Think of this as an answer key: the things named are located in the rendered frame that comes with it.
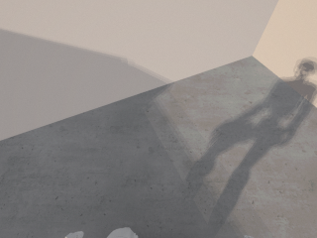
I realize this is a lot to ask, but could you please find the left robot thigh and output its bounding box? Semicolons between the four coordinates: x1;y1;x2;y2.
107;228;139;238

